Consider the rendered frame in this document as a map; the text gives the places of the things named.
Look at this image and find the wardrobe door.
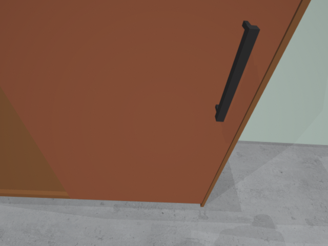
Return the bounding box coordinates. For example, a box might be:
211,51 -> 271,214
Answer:
0,0 -> 301,203
0,87 -> 66,192

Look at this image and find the handle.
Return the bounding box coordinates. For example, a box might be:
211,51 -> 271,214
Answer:
215,20 -> 260,122

